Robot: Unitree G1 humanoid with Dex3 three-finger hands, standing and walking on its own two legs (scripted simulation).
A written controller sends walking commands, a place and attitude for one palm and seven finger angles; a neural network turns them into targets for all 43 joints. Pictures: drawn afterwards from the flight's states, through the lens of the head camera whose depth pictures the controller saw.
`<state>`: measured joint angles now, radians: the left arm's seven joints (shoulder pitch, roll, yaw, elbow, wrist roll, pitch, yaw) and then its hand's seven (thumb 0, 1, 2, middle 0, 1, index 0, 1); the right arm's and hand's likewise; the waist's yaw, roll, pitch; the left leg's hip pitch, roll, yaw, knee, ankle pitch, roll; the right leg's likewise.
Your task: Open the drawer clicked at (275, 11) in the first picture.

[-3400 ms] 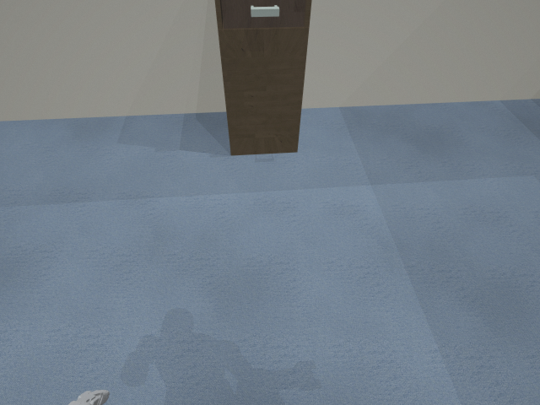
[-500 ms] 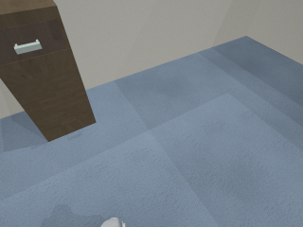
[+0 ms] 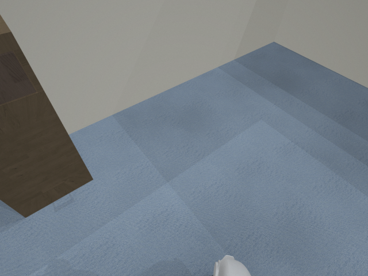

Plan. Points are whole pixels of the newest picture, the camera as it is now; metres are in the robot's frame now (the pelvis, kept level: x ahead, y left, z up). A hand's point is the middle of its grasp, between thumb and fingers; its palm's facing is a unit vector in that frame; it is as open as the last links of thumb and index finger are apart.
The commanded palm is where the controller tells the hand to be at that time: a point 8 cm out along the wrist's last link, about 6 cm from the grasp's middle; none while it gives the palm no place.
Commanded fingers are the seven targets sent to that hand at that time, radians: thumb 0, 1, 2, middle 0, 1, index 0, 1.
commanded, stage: turn to face it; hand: left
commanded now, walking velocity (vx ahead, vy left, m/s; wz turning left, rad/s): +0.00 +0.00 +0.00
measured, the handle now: out of the picture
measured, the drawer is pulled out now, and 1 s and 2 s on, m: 0.00 0.00 0.00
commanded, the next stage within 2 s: take the last steps up to it in 1.24 s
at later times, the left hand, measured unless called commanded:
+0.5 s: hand (129, 247) +0.22 +0.16 -0.18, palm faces +0.20 -0.97 -0.14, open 7.3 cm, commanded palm none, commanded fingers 0.00 0.90 0.90 -0.20 -0.30 -0.20 -0.30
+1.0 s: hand out of the picture +0.13 +0.19 -0.16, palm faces +0.46 -0.83 -0.31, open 7.4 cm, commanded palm none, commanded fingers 0.00 0.90 0.90 -0.20 -0.30 -0.20 -0.30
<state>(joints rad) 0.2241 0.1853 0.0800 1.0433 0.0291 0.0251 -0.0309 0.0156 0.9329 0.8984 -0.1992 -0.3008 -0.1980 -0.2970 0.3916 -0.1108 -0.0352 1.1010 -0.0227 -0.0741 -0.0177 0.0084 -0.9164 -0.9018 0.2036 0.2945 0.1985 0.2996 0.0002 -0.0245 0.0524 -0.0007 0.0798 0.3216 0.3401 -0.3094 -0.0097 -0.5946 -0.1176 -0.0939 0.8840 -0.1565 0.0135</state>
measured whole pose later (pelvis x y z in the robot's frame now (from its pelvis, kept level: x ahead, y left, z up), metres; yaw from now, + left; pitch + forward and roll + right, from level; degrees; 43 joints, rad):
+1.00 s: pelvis +0.15 -0.05 -0.01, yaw +26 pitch +0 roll +0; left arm 0.20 0.23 0.06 0.89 0.00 0.03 0.02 0.01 0.91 0.90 -0.20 -0.30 -0.20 -0.30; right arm 0.20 -0.24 -0.08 0.92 -0.01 0.05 0.01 0.01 -0.90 -0.90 0.21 0.29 0.20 0.30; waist -0.01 0.04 0.05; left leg -0.38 -0.04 -0.07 0.57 -0.21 0.00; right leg -0.28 -0.04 -0.03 0.56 -0.30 0.04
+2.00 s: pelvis +0.21 +0.01 +0.00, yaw +42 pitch -2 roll +0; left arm 0.28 0.15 0.04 1.04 0.02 -0.06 0.01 0.00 0.94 0.90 -0.20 -0.30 -0.20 -0.30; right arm 0.36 -0.18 -0.06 1.13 -0.03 0.01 0.01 0.01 -0.91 -0.90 0.20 0.29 0.20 0.30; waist -0.01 0.04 0.02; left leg -0.42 0.06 0.05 1.05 -0.31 0.01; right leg -0.17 -0.04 -0.14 0.45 -0.25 -0.03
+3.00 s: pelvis +0.28 +0.18 -0.01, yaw +43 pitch +0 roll +1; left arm 0.12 0.15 0.04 1.01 0.02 0.03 0.04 0.01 0.91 0.90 -0.20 -0.30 -0.20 -0.30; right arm 0.23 -0.17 -0.05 1.06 -0.01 0.04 -0.03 0.01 -0.91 -0.90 0.20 0.29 0.20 0.30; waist -0.01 0.00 0.09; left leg -0.23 0.02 0.05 0.58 -0.37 -0.03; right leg -0.34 -0.06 -0.10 0.55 -0.20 -0.02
